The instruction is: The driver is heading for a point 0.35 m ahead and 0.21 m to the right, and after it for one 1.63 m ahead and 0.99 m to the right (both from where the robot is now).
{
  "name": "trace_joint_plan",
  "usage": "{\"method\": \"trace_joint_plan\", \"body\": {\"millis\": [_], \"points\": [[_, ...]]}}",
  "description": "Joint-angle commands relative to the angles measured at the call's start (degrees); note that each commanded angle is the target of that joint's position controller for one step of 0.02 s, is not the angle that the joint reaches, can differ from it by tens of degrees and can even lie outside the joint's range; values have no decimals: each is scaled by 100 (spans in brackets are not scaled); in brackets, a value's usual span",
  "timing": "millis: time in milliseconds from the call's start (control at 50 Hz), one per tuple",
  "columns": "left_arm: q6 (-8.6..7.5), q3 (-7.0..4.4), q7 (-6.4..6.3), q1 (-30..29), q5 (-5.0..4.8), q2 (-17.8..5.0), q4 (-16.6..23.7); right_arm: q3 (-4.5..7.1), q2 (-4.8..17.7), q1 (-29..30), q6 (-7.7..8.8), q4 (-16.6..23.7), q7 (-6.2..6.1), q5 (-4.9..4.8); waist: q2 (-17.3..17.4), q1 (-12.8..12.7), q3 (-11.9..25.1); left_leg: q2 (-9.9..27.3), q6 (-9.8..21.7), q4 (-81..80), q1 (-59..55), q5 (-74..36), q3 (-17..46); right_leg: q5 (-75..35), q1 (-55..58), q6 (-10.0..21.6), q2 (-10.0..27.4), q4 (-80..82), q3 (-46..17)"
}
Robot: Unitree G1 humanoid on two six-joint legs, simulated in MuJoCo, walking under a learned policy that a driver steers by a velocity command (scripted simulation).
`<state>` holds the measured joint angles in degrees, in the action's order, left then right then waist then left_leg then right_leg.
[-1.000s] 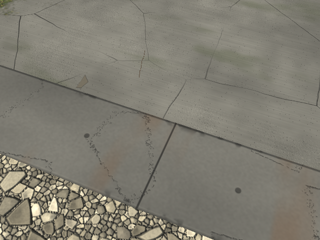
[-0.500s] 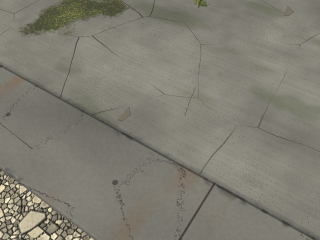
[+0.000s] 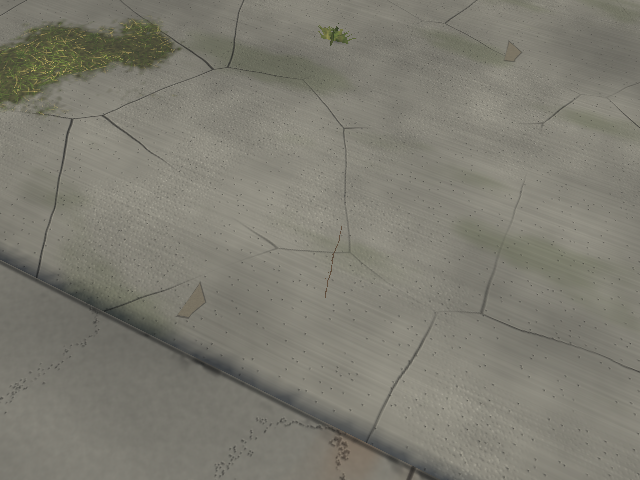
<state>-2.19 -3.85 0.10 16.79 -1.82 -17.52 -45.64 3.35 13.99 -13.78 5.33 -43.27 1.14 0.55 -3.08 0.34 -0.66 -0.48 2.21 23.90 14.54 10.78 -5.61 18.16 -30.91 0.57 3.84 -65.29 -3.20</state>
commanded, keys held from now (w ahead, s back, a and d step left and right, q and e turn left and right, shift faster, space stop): w+e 1.00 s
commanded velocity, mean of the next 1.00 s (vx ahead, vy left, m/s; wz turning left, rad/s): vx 0.50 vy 0.00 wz -0.55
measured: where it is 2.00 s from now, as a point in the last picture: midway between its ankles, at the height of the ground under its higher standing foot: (523, 356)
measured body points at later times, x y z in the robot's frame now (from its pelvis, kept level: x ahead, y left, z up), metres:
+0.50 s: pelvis +0.25 -0.08 -0.01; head +0.28 -0.10 +0.43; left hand +0.46 +0.14 -0.11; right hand +0.26 -0.38 -0.13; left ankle +0.20 +0.11 -0.64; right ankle +0.29 -0.16 -0.74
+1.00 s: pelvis +0.48 -0.11 -0.04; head +0.47 -0.10 +0.41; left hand +0.79 -0.01 -0.11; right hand +0.34 -0.37 -0.15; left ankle +0.50 +0.02 -0.74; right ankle +0.40 -0.21 -0.65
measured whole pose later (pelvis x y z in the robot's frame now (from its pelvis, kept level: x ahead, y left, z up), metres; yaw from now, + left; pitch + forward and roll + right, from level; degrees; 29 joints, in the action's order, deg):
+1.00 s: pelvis +0.48 -0.11 -0.04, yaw -36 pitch +1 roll +2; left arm 0.7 -3.7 -1.0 12.1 -2.7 -16.3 -33.1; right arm 4.9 16.8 -22.8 6.6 -47.0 2.9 -1.3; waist -2.4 2.9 4.3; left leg -0.4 0.5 43.3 15.5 28.7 -4.8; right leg 24.5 -37.1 4.0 -4.2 -79.1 -8.5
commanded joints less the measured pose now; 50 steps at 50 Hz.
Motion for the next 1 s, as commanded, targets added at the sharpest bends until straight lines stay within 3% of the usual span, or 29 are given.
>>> {"method": "trace_joint_plan", "body": {"millis": [20, 140, 240, 300, 340, 360, 380, 400, 420, 440, 460, 480, 520, 580, 640, 680, 700, 740, 760, 800, 820, 840, 860, 880, 900, 920, 940, 960, 1000], "points": [[89, -103, -31, 155, 8, -208, 402, 176, 638, 131, 183, 177, -31, 56, 776, -121, 13, 1586, 928, -1551, -448, -842, 1150, -659, -764, -73, 346, 26, -371], [56, -38, 128, -648, 57, -5, 732, 238, 862, -169, 125, -159, -156, 21, 581, 121, -235, 1474, 730, -1493, -808, -1454, 71, -2217, -900, 14, 248, 1763, -113], [44, -19, 327, -1597, 41, 1, 1285, 318, 1108, -624, -42, -435, -190, -90, 458, 467, -578, 1724, 628, -1185, -1569, -1743, -237, -1808, -1207, 248, 148, 2617, 323], [37, -88, 411, -1427, 40, -96, 1441, 353, 1240, -525, -157, -484, -240, -164, 776, 231, -351, 1793, 465, -541, -1872, -3293, -465, -1005, -676, 504, -117, 2787, 703], [60, -303, 367, -328, 40, -470, 1238, 391, 1420, -350, -240, -453, -296, -203, 838, -443, 325, 1571, 269, 1001, -1731, -4955, -719, -805, 891, 802, -659, 3042, 1036], [77, -505, 266, 675, 50, -873, 988, 352, 1362, -309, -245, -397, -334, -174, 531, -928, 902, 1317, 33, 2516, -793, -4253, -809, -1229, 2596, 1067, -616, 3344, 584], [88, -631, 154, 770, -7, -1547, 1000, 138, 668, -859, -172, -152, -282, 117, -935, -472, 1385, 524, -308, 4699, 1510, 281, -659, -1253, 4543, 1844, 827, 3462, -1968], [7, -548, 198, 832, -21, -1499, 1187, 68, 672, -740, 81, 31, -160, -4, -1046, -454, 2462, -195, -348, 5816, 2676, 2424, 764, -83, 5403, 2596, 1572, 4569, -4606], [-26, -404, 243, 810, 36, -1013, 1121, 200, 1126, -37, 205, 157, -92, -267, -377, -716, 1967, 160, -220, 5909, 3253, 1945, 1151, -84, 5137, 2123, 1460, 4804, -3923], [-50, -351, 239, 577, 68, -871, 1094, 167, 1061, 194, 259, 247, -101, -294, -180, -567, 1197, 352, -145, 5550, 3291, 1505, 1063, -564, 4266, 1879, 1263, 4768, -3114], [-49, -291, 233, 176, 84, -690, 1163, 163, 1010, 177, 235, 191, -167, -159, 268, -304, 771, 587, -190, 5120, 2978, 1090, 1032, -1284, 3398, 1677, 994, 4719, -2424], [-47, -228, 224, -126, 158, -520, 1254, 196, 1019, 75, 155, 149, -210, -54, 241, -73, 567, 740, -220, 4784, 2580, 775, 1051, -1855, 2733, 1575, 754, 4795, -1977], [-97, -224, 185, -330, 185, -505, 1316, 224, 1041, -153, 6, 188, -227, -33, 32, 147, 494, 826, -353, 4287, 2148, 575, 1082, -2197, 2096, 1653, 569, 4981, -1754], [-126, -263, 51, -140, 146, -677, 1164, 187, 915, 278, -102, 293, -306, 29, 105, 81, 250, 709, -524, 3098, 2027, -16, 1034, -2422, 1527, 1590, 371, 5090, -1363], [7, -311, -69, 53, 178, -787, 1013, 37, 501, 756, -70, 437, -202, 157, -186, -69, 480, 338, -519, 2231, 1400, -1244, 813, -2759, 1280, 1353, 53, 4771, -1013], [25, -317, -93, 92, 260, -794, 1027, 112, 735, 491, 21, 304, -93, 101, -377, -57, 779, 348, -444, 2670, 1139, -1866, 1023, -2842, 1401, 1363, 264, 4443, -1302], [14, -287, -84, 87, 296, -745, 1102, 170, 914, 418, 64, 243, -41, 55, -205, -28, 897, 281, -433, 3041, 1193, -1755, 917, -2789, 1501, 1404, 320, 4267, -1425], [31, -244, -60, 136, 221, -632, 1183, 165, 909, 851, 154, 472, 25, 44, -201, -118, 539, 307, -337, 3063, 1754, -1046, 946, -2474, 1777, 1481, 415, 4016, -1888], [47, -226, -28, 86, 132, -604, 1241, 210, 950, 675, 178, 480, 88, -56, -233, -5, 543, 295, -242, 3034, 1898, -577, 989, -2300, 1972, 1600, 434, 3827, -2187], [95, -206, 10, -275, 115, -586, 1442, 288, 1051, 284, 222, 451, 156, -63, -470, 263, 488, 184, -154, 2762, 1187, 5, 810, -2593, 1660, 1494, 367, 3460, -2305], [102, -197, 21, -669, 95, -598, 1588, 348, 1094, -313, 246, 329, 163, -50, -571, 645, 569, 44, -136, 2460, 160, 138, 649, -3209, 1116, 1311, 166, 2962, -2153], [79, -171, 20, -1095, 16, -554, 1731, 441, 1191, -1216, 288, 135, 176, -11, -323, 1273, 708, 15, -94, 1777, -1036, -293, 574, -3522, 503, 1033, -179, 1767, -1923], [48, -91, -23, -1050, -59, -223, 1826, 540, 1426, -1930, 294, -27, 180, 49, 689, 1530, 812, 576, 299, 962, -1821, -262, 1271, -2249, -194, 670, -818, -101, -1616], [76, 28, -62, 77, -42, 305, 1669, 472, 1362, -1495, 261, 104, 203, -71, 2066, 652, 706, 1751, 1015, 463, -2042, -948, 3132, 1382, -1251, 523, -1552, -1600, -1446], [77, -25, -77, 753, -111, 69, 1531, 314, 1143, -945, 201, 270, 198, -206, 1679, -158, 216, 2291, 1248, 345, -1711, -3326, 3468, 1735, -1924, 458, -1238, -2188, -1284], [63, -85, -139, 183, -236, -197, 1704, 440, 1398, -1033, 239, 143, 254, -267, 1820, -35, -68, 2727, 1762, -186, -1494, -1523, 4863, 1492, -2752, 350, -997, -2692, -957], [155, -161, -210, -552, -195, -538, 1715, 279, 888, -753, 228, 149, 266, -261, 106, 50, -608, 2433, 1500, -285, -698, -344, 4041, 1007, -2773, 446, -602, -2198, -1010], [224, -116, -214, -869, -107, -493, 1882, 253, 882, -606, 250, 156, 214, -236, 442, 81, -778, 2383, 1331, -134, -245, -557, 3572, 753, -2584, 389, -406, -1751, -1056], [255, -74, -51, -706, -44, -354, 1829, 209, 919, -410, 224, 12, 81, -196, 528, -55, -903, 1856, 959, -282, 240, -353, 2518, 71, -2162, 272, -107, -858, -1000]]}}
Velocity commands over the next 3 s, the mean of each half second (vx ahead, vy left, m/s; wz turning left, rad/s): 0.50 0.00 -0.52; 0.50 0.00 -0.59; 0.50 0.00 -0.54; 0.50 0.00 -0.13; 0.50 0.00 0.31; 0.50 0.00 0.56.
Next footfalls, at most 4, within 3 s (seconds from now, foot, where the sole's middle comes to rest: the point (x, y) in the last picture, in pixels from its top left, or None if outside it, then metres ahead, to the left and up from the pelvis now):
0.36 right None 0.33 -0.17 -0.78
0.84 left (317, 461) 0.53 0.00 -0.78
1.36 right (489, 437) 0.67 -0.43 -0.97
1.78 left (502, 317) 1.02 -0.54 -0.97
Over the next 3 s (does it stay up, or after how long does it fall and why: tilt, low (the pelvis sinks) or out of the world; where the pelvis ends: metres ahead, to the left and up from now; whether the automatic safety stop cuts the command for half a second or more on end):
stays up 1.28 -0.88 -0.19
